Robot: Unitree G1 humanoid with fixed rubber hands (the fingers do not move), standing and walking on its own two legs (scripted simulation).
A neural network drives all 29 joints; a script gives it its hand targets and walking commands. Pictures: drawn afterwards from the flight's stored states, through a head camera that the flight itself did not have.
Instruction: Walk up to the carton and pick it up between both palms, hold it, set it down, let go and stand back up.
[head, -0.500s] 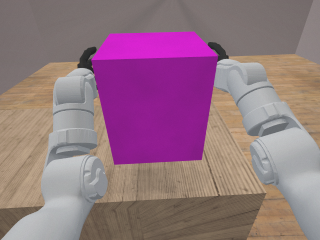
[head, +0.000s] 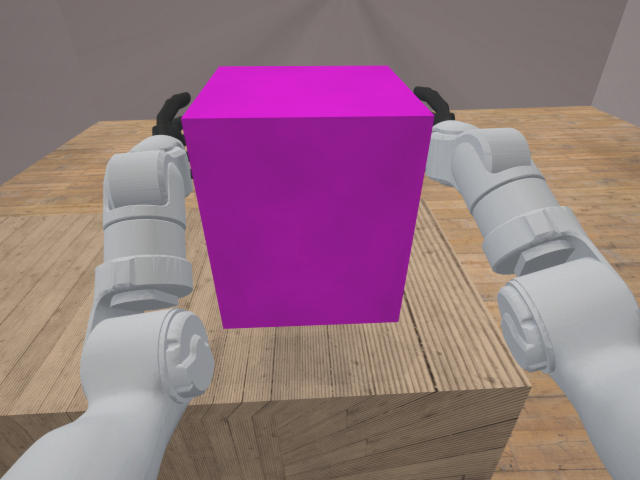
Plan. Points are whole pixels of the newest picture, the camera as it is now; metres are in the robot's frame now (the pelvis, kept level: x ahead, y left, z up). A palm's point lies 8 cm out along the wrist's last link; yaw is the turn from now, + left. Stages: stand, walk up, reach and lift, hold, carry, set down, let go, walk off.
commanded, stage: hold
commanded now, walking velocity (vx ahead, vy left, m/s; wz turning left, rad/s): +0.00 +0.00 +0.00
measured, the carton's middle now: (308, 193) +0.38 +0.00 +0.26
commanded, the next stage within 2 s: set down in 0.90 s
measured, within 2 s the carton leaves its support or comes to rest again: neither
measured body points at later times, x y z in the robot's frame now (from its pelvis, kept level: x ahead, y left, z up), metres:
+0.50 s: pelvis +0.00 +0.00 +0.00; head -0.09 +0.02 +0.44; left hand +0.40 +0.15 +0.32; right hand +0.38 -0.16 +0.32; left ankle +0.02 +0.13 -0.75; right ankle +0.00 -0.11 -0.75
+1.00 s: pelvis +0.00 +0.00 +0.00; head -0.09 +0.02 +0.44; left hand +0.40 +0.16 +0.32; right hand +0.39 -0.15 +0.32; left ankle +0.02 +0.13 -0.75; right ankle +0.00 -0.11 -0.75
